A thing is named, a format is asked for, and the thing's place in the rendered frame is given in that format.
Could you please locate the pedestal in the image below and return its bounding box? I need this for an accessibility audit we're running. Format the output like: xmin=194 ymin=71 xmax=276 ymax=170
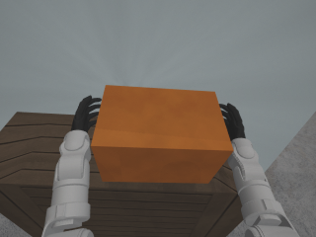
xmin=0 ymin=112 xmax=244 ymax=237

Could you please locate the robot right upper arm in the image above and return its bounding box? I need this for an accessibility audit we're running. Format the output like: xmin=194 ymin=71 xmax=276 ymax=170
xmin=245 ymin=225 xmax=299 ymax=237

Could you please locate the robot right forearm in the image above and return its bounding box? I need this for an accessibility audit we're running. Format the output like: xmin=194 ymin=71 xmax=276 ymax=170
xmin=227 ymin=137 xmax=300 ymax=237

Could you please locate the carton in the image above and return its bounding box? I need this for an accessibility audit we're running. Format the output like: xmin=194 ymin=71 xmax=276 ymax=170
xmin=91 ymin=85 xmax=234 ymax=184

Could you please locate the robot left hand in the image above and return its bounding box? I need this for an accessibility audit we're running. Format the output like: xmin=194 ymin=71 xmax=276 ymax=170
xmin=70 ymin=95 xmax=102 ymax=133

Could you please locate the robot right hand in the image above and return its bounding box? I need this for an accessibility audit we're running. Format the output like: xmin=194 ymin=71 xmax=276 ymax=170
xmin=219 ymin=103 xmax=246 ymax=141

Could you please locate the robot left forearm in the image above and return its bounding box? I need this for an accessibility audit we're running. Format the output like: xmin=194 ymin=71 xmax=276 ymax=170
xmin=41 ymin=129 xmax=92 ymax=237

